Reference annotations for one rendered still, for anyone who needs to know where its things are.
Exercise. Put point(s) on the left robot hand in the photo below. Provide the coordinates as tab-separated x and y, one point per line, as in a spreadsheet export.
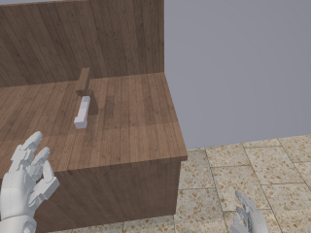
20	181

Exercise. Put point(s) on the right robot hand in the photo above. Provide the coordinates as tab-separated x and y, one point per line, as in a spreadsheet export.
253	220

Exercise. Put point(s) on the counter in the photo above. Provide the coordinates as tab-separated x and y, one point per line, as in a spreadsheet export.
126	164

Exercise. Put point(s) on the tap lever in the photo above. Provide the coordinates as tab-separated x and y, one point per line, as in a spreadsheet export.
80	120

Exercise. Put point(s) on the robot left forearm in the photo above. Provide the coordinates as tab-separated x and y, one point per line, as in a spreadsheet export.
18	224

